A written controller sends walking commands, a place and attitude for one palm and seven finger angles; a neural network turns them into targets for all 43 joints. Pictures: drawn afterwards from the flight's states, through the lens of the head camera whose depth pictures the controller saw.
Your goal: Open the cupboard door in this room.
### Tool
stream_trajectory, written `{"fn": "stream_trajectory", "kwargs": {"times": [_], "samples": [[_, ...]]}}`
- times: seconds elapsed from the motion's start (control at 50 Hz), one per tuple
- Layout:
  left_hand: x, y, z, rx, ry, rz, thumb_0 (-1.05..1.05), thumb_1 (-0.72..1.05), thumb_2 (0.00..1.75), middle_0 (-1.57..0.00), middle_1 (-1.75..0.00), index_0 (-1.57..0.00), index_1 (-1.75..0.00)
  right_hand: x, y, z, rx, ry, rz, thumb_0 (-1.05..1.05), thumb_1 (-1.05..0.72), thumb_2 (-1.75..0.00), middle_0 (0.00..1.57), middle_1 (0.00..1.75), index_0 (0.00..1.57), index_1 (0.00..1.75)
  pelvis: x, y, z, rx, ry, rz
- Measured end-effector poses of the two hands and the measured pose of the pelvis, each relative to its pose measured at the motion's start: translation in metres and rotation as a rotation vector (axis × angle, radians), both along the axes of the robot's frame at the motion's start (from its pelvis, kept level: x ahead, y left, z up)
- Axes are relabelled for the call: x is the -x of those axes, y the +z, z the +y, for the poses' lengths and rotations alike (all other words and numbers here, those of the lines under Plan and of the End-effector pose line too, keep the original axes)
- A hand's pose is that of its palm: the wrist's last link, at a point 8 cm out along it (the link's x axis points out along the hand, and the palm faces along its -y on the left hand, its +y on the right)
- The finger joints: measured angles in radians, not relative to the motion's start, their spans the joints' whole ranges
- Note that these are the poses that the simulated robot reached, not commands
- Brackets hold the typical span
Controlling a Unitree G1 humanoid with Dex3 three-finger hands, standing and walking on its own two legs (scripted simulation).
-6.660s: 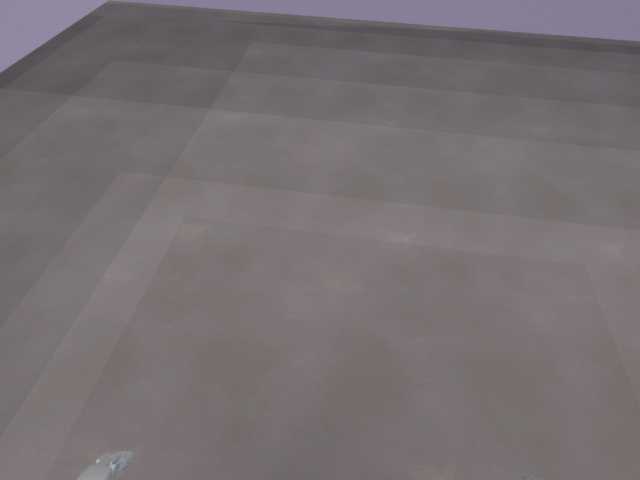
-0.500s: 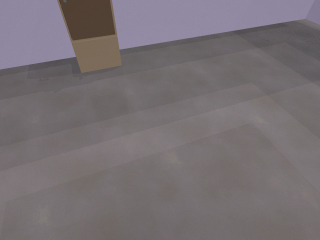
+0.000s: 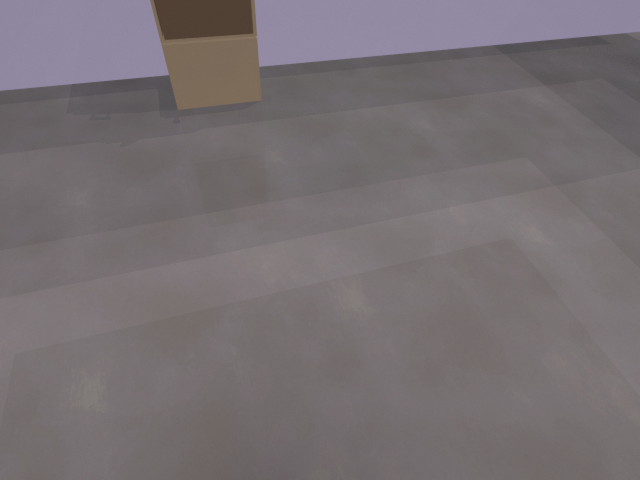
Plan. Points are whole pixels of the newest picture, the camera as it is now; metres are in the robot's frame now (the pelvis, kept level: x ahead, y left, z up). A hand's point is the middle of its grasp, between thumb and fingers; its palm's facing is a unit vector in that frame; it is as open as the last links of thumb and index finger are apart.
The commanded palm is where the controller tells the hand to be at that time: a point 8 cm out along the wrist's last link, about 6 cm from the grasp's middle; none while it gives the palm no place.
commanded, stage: turn or walk to find it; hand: left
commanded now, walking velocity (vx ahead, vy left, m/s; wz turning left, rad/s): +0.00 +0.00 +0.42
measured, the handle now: out of the picture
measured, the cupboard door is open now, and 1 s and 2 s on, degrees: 0 0 0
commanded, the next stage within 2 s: stand and wait in 1.76 s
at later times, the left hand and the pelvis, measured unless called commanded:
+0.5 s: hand out of the picture +0.03 +0.17 -0.13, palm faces +0.23 -0.93 -0.29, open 7.4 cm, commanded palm none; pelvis -0.03 -0.04 +0.01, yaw +13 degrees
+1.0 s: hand out of the picture -0.13 +0.20 -0.17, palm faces +0.47 -0.85 -0.22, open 7.4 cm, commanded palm none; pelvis -0.05 +0.01 +0.01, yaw +25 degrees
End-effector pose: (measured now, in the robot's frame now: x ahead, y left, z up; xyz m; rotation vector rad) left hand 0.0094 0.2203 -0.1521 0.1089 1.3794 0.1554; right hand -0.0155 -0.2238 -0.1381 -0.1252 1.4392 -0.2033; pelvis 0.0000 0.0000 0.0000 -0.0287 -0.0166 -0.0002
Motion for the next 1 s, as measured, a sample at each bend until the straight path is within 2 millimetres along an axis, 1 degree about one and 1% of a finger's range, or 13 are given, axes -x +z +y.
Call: {"fn": "stream_trajectory", "kwargs": {"times": [0.08,0.18,0.26,0.34,0.4,0.48,0.62,0.68,0.74,0.8,0.88,0.94,1.0], "samples": [[-0.014,-0.002,0.017,-0.015,0.007,-0.027,0.01,0.9,0.9,-0.2,-0.29,-0.2,-0.3,-0.024,0.004,0.004,0.02,0.035,-0.059,0.01,-0.91,-0.9,0.2,0.3,0.2,0.3,0.001,-0.001,0.007,-0.005,0.02,0.019],[-0.034,0.017,0.031,-0.057,0.017,-0.101,0.01,0.9,0.9,-0.2,-0.29,-0.2,-0.3,-0.045,0.012,0.0,0.026,0.09,-0.1,0.01,-0.91,-0.9,0.21,0.3,0.2,0.3,0.007,0.009,0.007,0.006,0.064,0.048],[-0.047,0.031,0.033,-0.088,0.033,-0.169,0.01,0.91,0.9,-0.2,-0.29,-0.2,-0.3,-0.057,0.013,-0.012,0.026,0.128,-0.123,0.01,-0.91,-0.9,0.21,0.3,0.2,0.3,0.012,0.012,0.0,0.003,0.1,0.056],[-0.051,0.041,0.024,-0.117,0.055,-0.226,0.01,0.91,0.9,-0.2,-0.29,-0.2,-0.3,-0.065,0.01,-0.031,0.021,0.165,-0.14,0.0,-0.9,-0.9,0.21,0.3,0.2,0.3,0.018,0.01,-0.015,-0.008,0.144,0.052],[-0.041,0.043,0.014,-0.144,0.076,-0.259,0.01,0.9,0.9,-0.2,-0.29,-0.2,-0.3,-0.071,0.0,-0.048,0.007,0.189,-0.15,0.01,-0.9,-0.9,0.21,0.3,0.2,0.3,0.023,0.004,-0.031,-0.03,0.171,0.047],[-0.007,0.05,-0.002,-0.161,0.125,-0.223,0.01,0.9,0.9,-0.2,-0.29,-0.2,-0.3,-0.081,0.0,-0.066,0.001,0.222,-0.147,0.01,-0.91,-0.9,0.21,0.3,0.2,0.3,0.026,0.007,-0.043,-0.042,0.214,0.024],[0.048,0.048,-0.021,-0.139,0.22,-0.124,0.01,0.9,0.9,-0.21,-0.29,-0.2,-0.3,-0.096,0.007,-0.075,0.012,0.301,-0.116,0.01,-0.91,-0.9,0.2,0.3,0.2,0.3,0.025,0.014,-0.048,-0.059,0.291,0.025],[0.071,0.043,-0.027,-0.119,0.265,-0.089,0.01,0.9,0.9,-0.21,-0.29,-0.2,-0.3,-0.103,0.007,-0.068,0.02,0.35,-0.085,0.01,-0.91,-0.9,0.2,0.3,0.2,0.3,0.026,0.013,-0.045,-0.055,0.323,0.031],[0.097,0.035,-0.03,-0.093,0.31,-0.043,0.01,0.9,0.9,-0.21,-0.29,-0.2,-0.3,-0.116,0.007,-0.051,0.024,0.406,-0.08,0.01,-0.91,-0.9,0.2,0.3,0.2,0.3,0.029,0.011,-0.038,-0.048,0.351,0.037],[0.126,0.024,-0.026,-0.066,0.36,0.006,0.01,0.9,0.9,-0.21,-0.29,-0.2,-0.3,-0.136,0.009,-0.024,0.025,0.469,-0.115,0.01,-0.91,-0.9,0.2,0.3,0.2,0.3,0.034,0.007,-0.027,-0.037,0.378,0.04],[0.161,0.004,-0.011,-0.035,0.426,0.065,0.01,0.9,0.9,-0.21,-0.29,-0.2,-0.3,-0.162,0.015,0.018,0.029,0.549,-0.209,0.01,-0.91,-0.9,0.2,0.3,0.2,0.3,0.04,-0.002,-0.01,-0.03,0.411,0.038],[0.172,0.004,0.002,-0.035,0.447,0.091,0.01,0.9,0.9,-0.21,-0.29,-0.2,-0.3,-0.171,0.028,0.042,0.022,0.578,-0.269,0.01,-0.91,-0.9,0.2,0.3,0.2,0.3,0.044,0.003,-0.001,-0.013,0.418,0.027],[0.168,0.011,0.017,-0.045,0.462,0.054,0.01,0.9,0.9,-0.2,-0.29,-0.2,-0.3,-0.173,0.037,0.057,0.019,0.596,-0.296,0.01,-0.91,-0.9,0.21,0.3,0.2,0.3,0.047,0.01,0.006,0.006,0.44,0.021]]}}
